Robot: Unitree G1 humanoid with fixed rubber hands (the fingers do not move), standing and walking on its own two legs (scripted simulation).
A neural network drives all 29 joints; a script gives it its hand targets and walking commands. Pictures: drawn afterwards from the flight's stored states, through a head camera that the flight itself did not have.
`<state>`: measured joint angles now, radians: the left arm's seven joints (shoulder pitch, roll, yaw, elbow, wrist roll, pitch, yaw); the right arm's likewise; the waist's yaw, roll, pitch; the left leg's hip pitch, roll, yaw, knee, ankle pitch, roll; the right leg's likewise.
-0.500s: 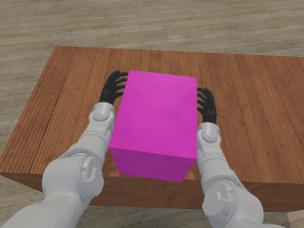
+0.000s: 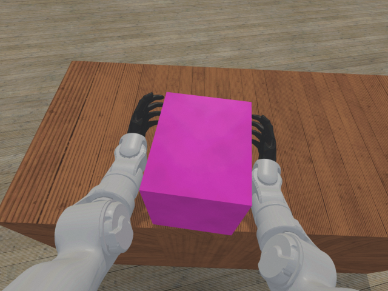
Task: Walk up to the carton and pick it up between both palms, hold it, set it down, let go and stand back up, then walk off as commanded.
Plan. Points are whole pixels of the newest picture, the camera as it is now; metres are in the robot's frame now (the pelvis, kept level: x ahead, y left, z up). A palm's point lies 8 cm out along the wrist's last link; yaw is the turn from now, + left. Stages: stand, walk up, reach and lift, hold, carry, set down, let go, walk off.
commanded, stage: reach and lift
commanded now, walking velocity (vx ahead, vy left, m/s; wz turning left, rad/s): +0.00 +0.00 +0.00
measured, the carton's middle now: (199, 165) +0.38 +0.00 +0.01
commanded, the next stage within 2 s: none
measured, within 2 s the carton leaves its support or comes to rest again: leaves its support in 1.56 s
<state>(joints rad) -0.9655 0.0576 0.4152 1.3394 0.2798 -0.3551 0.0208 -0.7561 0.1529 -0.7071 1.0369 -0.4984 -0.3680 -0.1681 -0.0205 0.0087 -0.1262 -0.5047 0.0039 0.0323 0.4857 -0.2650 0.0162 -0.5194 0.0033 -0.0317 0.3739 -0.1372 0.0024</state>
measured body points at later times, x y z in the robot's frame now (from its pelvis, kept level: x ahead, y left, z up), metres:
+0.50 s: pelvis +0.00 +0.00 +0.00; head +0.08 +0.01 +0.44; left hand +0.45 +0.13 +0.06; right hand +0.41 -0.15 +0.03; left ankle -0.03 +0.09 -0.74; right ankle +0.01 -0.13 -0.74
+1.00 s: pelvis -0.02 +0.00 +0.00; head +0.06 +0.01 +0.44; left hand +0.44 +0.12 +0.07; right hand +0.39 -0.15 +0.04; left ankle -0.03 +0.09 -0.74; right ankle +0.01 -0.13 -0.74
